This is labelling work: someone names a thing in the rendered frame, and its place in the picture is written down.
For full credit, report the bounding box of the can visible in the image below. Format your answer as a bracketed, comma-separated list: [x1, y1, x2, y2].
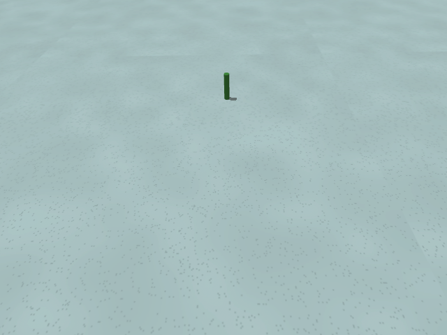
[224, 73, 229, 100]

